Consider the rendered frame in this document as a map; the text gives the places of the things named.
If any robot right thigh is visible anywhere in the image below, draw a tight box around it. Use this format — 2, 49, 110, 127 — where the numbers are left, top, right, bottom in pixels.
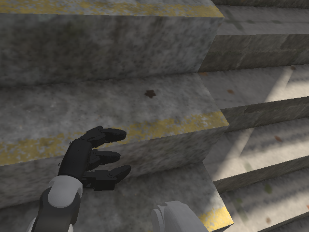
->
151, 200, 209, 232

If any left robot hand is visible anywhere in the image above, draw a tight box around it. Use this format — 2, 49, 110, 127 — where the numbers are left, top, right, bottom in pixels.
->
57, 126, 131, 191

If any left robot forearm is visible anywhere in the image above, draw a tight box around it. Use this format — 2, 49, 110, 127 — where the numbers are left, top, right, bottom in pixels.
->
26, 175, 83, 232

